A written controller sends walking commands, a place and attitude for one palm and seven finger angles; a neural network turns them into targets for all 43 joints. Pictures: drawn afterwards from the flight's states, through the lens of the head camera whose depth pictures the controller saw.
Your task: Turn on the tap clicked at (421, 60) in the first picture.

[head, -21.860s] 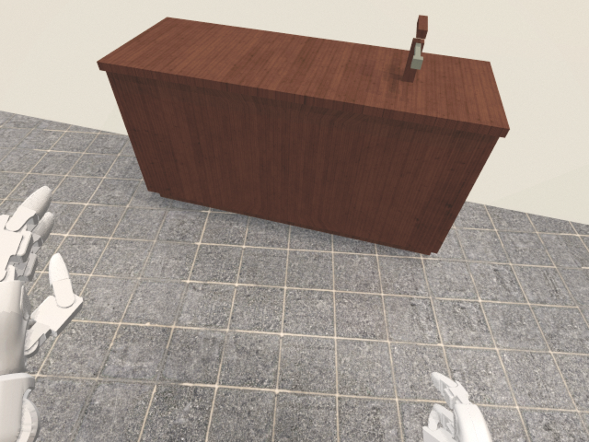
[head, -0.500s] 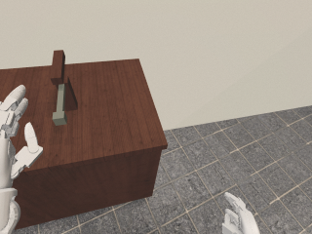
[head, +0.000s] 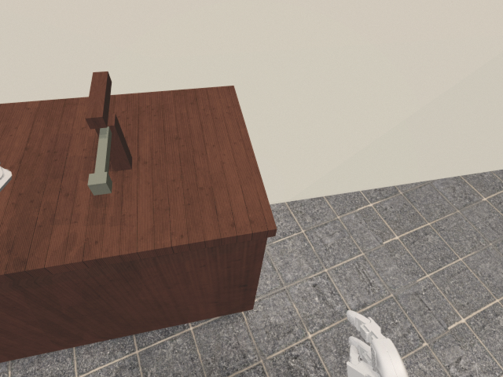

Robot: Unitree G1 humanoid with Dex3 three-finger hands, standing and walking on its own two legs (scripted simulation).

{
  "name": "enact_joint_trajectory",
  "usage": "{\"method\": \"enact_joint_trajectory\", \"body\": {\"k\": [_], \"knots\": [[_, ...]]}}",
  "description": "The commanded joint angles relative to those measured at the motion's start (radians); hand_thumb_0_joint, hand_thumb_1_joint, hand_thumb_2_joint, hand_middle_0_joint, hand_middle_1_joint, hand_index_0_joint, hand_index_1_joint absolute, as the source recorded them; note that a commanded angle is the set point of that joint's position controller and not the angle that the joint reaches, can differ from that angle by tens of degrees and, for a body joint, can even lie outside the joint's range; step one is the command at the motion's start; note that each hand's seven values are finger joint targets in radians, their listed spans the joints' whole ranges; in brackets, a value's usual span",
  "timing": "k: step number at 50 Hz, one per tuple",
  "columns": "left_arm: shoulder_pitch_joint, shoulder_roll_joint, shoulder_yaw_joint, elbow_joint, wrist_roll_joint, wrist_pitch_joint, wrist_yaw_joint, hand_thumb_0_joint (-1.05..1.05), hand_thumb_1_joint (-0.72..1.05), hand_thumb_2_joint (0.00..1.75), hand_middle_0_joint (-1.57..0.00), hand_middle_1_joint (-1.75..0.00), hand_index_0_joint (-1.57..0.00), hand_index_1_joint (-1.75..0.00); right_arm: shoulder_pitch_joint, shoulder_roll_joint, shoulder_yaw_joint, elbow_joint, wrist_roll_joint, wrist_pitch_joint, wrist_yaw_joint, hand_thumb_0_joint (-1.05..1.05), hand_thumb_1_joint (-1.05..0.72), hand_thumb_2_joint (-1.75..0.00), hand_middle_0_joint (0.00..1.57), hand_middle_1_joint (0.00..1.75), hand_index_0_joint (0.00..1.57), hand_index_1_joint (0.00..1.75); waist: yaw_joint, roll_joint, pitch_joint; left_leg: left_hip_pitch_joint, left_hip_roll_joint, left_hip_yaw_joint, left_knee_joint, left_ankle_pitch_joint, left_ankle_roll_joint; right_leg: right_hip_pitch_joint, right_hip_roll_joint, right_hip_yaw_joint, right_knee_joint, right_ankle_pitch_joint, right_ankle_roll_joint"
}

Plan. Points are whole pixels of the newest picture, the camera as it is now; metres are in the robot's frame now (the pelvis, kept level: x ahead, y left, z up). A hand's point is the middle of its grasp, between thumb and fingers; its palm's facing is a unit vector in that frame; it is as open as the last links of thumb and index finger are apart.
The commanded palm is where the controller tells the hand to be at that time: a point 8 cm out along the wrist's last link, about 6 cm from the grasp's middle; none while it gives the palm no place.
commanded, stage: come to a stop and stand still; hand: left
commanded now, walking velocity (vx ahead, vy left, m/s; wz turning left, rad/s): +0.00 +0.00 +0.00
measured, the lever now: (100, 183) +0.37 +0.30 +0.06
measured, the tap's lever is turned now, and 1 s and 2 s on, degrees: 0 0 0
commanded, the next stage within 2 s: look again from close up in 0.78 s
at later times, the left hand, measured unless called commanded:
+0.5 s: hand (19, 273) +0.18 +0.26 +0.17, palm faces +0.43 -0.82 -0.38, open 7.4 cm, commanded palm +0.12 +0.28 +0.18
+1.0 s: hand (13, 270) +0.18 +0.27 +0.17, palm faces +0.42 -0.84 -0.34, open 7.4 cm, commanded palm +0.12 +0.29 +0.18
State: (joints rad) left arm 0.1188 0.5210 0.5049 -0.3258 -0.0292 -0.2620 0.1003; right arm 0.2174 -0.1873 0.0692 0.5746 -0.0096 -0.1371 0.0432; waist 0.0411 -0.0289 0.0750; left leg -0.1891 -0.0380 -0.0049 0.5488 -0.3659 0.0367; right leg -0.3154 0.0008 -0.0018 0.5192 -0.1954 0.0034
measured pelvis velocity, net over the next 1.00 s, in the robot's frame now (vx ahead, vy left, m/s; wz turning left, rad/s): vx -0.03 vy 0.01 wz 0.04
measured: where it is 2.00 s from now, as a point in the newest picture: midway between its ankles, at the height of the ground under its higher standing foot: outside the picture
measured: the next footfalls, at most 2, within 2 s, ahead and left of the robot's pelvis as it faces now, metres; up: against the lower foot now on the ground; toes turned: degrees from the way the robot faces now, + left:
none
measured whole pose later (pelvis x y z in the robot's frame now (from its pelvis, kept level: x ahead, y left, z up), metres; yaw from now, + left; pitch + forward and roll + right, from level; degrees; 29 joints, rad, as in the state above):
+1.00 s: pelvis -0.03 +0.01 +0.00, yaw +3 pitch -1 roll -1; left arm 0.37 0.39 0.35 -0.40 -0.09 -0.30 0.10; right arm 0.23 -0.23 0.01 0.63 0.02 -0.20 0.03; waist 0.04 -0.03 0.07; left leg -0.21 -0.07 -0.04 0.52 -0.30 0.06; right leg -0.30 -0.03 -0.03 0.46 -0.15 0.02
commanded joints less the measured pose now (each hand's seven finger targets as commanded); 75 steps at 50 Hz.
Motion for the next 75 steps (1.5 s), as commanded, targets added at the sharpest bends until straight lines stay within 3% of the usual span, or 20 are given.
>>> {"method": "enact_joint_trajectory", "body": {"k": [1,5,6,7,8,12,13,17,18,21,22,23,26,27,28,33,36,47,64,75], "knots": [[0.309,0.026,-0.055,-0.224,-0.059,-0.071,-0.008,0.0,0.9,0.9,-0.2,-0.3,-0.2,-0.3,-0.014,-0.185,-0.118,-0.128,0.02,-0.079,0.037,0.0,-0.9,-0.9,0.2,0.3,0.2,0.3,0.02,0.0,-0.231,-0.12,0.071,-0.026,-0.092,0.494,-0.06,0.273,-0.051,0.024,-0.021,0.383,-0.033],[0.325,0.149,0.084,-0.226,-0.081,-0.094,0.028,0.0,0.9,0.9,-0.2,-0.3,-0.2,-0.3,-0.027,-0.188,-0.128,-0.117,0.022,-0.076,0.011,0.0,-0.9,-0.9,0.2,0.3,0.2,0.3,0.015,-0.111,-0.264,-0.134,0.061,-0.032,-0.104,0.37,-0.045,0.298,-0.067,0.032,-0.047,0.388,-0.018],[0.315,0.169,0.104,-0.235,-0.086,-0.104,0.03,0.0,0.9,0.9,-0.2,-0.3,-0.2,-0.3,-0.026,-0.188,-0.125,-0.12,0.021,-0.077,0.002,0.0,-0.9,-0.9,0.2,0.3,0.2,0.3,0.014,-0.112,-0.269,-0.136,0.055,-0.041,-0.101,0.333,-0.042,0.292,-0.071,0.042,-0.055,0.36,-0.019],[0.27,0.261,0.17,-0.273,-0.079,-0.11,0.038,0.0,0.9,0.9,-0.2,-0.3,-0.2,-0.3,-0.035,-0.205,-0.124,-0.12,0.021,-0.073,-0.009,0.0,-0.9,-0.9,0.2,0.3,0.2,0.3,0.009,-0.057,-0.277,-0.129,0.054,-0.048,-0.106,0.315,-0.039,0.293,-0.067,0.056,-0.044,0.354,-0.02],[0.289,0.187,0.112,-0.256,-0.088,-0.117,0.03,0.0,0.9,0.9,-0.2,-0.3,-0.2,-0.3,-0.03,-0.177,-0.114,-0.117,0.017,-0.073,-0.018,0.0,-0.9,-0.9,0.2,0.3,0.2,0.3,0.007,-0.02,-0.269,-0.132,0.05,-0.042,-0.102,0.308,-0.036,0.287,-0.084,0.046,-0.05,0.334,-0.023],[0.237,0.189,0.067,-0.342,-0.096,-0.129,0.03,0.0,0.9,0.9,-0.2,-0.3,-0.2,-0.3,-0.019,-0.203,-0.103,-0.125,0.018,-0.105,-0.024,0.0,-0.9,-0.9,0.2,0.3,0.2,0.3,0.012,0.133,-0.25,-0.1,0.031,-0.058,-0.074,0.281,-0.025,0.222,-0.081,0.076,-0.051,0.286,-0.035],[0.24,0.134,0.009,-0.344,-0.091,-0.13,0.028,0.0,0.9,0.9,-0.2,-0.3,-0.2,-0.3,-0.012,-0.19,-0.1,-0.113,0.016,-0.115,-0.024,0.0,-0.9,-0.9,0.2,0.3,0.2,0.3,0.014,0.141,-0.247,-0.095,0.029,-0.052,-0.071,0.286,-0.025,0.218,-0.09,0.064,-0.05,0.277,-0.035],[0.234,0.119,-0.023,-0.344,-0.079,-0.12,0.038,0.0,0.9,0.9,-0.2,-0.3,-0.2,-0.3,-0.007,-0.214,-0.11,-0.095,0.018,-0.14,-0.018,0.0,-0.9,-0.9,0.2,0.3,0.2,0.3,0.018,0.117,-0.233,-0.064,0.028,-0.061,-0.08,0.272,-0.022,0.18,-0.086,0.075,-0.053,0.243,-0.034],[0.226,0.08,-0.049,-0.327,-0.076,-0.118,0.037,0.0,0.9,0.9,-0.2,-0.3,-0.2,-0.3,0.001,-0.202,-0.112,-0.087,0.017,-0.139,-0.02,0.0,-0.9,-0.9,0.2,0.3,0.2,0.3,0.017,0.079,-0.225,-0.077,0.032,-0.059,-0.089,0.261,-0.025,0.19,-0.09,0.059,-0.055,0.23,-0.029],[0.194,0.084,-0.035,-0.265,-0.074,-0.11,0.038,0.0,0.9,0.9,-0.2,-0.3,-0.2,-0.3,-0.022,-0.207,-0.12,-0.081,0.018,-0.132,-0.024,0.0,-0.9,-0.9,0.2,0.3,0.2,0.3,0.014,0.004,-0.166,-0.107,0.038,-0.072,-0.123,0.168,-0.024,0.16,-0.09,0.062,-0.087,0.126,-0.022],[0.193,0.122,0.0,-0.23,-0.073,-0.102,0.04,0.0,0.9,0.9,-0.2,-0.3,-0.2,-0.3,-0.032,-0.212,-0.123,-0.076,0.02,-0.122,-0.029,0.0,-0.9,-0.9,0.2,0.3,0.2,0.3,0.012,0.012,-0.156,-0.104,0.044,-0.08,-0.144,0.148,-0.021,0.15,-0.082,0.068,-0.09,0.105,-0.021],[0.179,0.071,-0.038,-0.228,-0.074,-0.103,0.033,0.0,0.9,0.9,-0.2,-0.3,-0.2,-0.3,-0.03,-0.194,-0.122,-0.079,0.022,-0.116,-0.032,0.0,-0.9,-0.9,0.2,0.3,0.2,0.3,0.009,0.002,-0.157,-0.12,0.05,-0.08,-0.158,0.146,-0.023,0.173,-0.082,0.042,-0.084,0.101,-0.015],[0.161,0.078,-0.031,-0.228,-0.075,-0.105,0.025,0.0,0.9,0.9,-0.2,-0.3,-0.2,-0.3,-0.06,-0.191,-0.12,-0.092,0.024,-0.112,-0.031,0.0,-0.9,-0.9,0.2,0.3,0.2,0.3,0.011,0.027,-0.14,-0.169,0.055,-0.095,-0.187,0.09,-0.015,0.196,-0.072,0.036,-0.084,0.071,-0.009],[0.155,0.102,-0.017,-0.231,-0.073,-0.104,0.024,0.0,0.9,0.9,-0.2,-0.3,-0.2,-0.3,-0.072,-0.199,-0.12,-0.092,0.027,-0.107,-0.03,0.0,-0.9,-0.9,0.2,0.3,0.2,0.3,0.007,0.081,-0.139,-0.176,0.065,-0.107,-0.207,0.065,-0.01,0.203,-0.063,0.038,-0.068,0.066,-0.007],[0.157,0.061,-0.046,-0.236,-0.071,-0.107,0.019,0.0,0.9,0.9,-0.2,-0.3,-0.2,-0.3,-0.063,-0.18,-0.117,-0.097,0.028,-0.107,-0.029,0.0,-0.9,-0.9,0.2,0.3,0.2,0.3,0.009,0.087,-0.143,-0.211,0.07,-0.107,-0.219,0.042,-0.01,0.237,-0.062,0.017,-0.056,0.069,-0.002],[0.155,0.055,-0.05,-0.26,-0.059,-0.115,0.016,0.0,0.9,0.9,-0.2,-0.3,-0.2,-0.3,-0.069,-0.176,-0.113,-0.108,0.028,-0.118,-0.019,0.0,-0.9,-0.9,0.2,0.3,0.2,0.3,0.008,0.105,-0.135,-0.312,0.077,-0.122,-0.243,-0.058,0.005,0.314,-0.044,0.011,-0.031,0.081,0.006],[0.159,0.062,-0.044,-0.259,-0.065,-0.115,0.016,0.0,0.9,0.9,-0.2,-0.3,-0.2,-0.3,-0.069,-0.178,-0.113,-0.112,0.029,-0.124,-0.017,0.0,-0.9,-0.9,0.2,0.3,0.2,0.3,0.007,0.056,-0.131,-0.289,0.067,-0.118,-0.222,-0.038,0.001,0.284,-0.051,0.023,-0.054,0.071,0.003],[0.172,0.068,-0.04,-0.295,-0.069,-0.095,0.015,0.0,0.9,0.9,-0.2,-0.3,-0.2,-0.3,-0.087,-0.18,-0.117,-0.101,0.03,-0.121,-0.027,0.0,-0.9,-0.9,0.2,0.3,0.2,0.3,0.003,0.097,-0.161,-0.207,0.056,-0.109,-0.194,0.106,-0.015,0.286,-0.059,0.026,-0.061,0.163,-0.005],[0.253,0.018,-0.048,-0.345,-0.059,-0.043,0.012,0.0,0.9,0.9,-0.2,-0.3,-0.2,-0.3,-0.123,-0.174,-0.124,-0.121,0.019,-0.059,-0.053,0.0,-0.9,-0.9,0.2,0.3,0.2,0.3,-0.005,0.063,-0.191,-0.107,0.074,-0.086,-0.184,0.336,-0.047,0.299,-0.06,0.004,-0.069,0.31,-0.006],[0.222,-0.006,-0.069,-0.384,-0.041,-0.006,0.012,0.0,0.9,0.9,-0.2,-0.3,-0.2,-0.3,-0.135,-0.162,-0.114,-0.143,0.012,-0.029,-0.063,0.0,-0.9,-0.9,0.2,0.3,0.2,0.3,-0.006,0.088,-0.199,-0.087,0.083,-0.069,-0.193,0.356,-0.051,0.324,-0.053,0.006,-0.08,0.34,-0.007]]}}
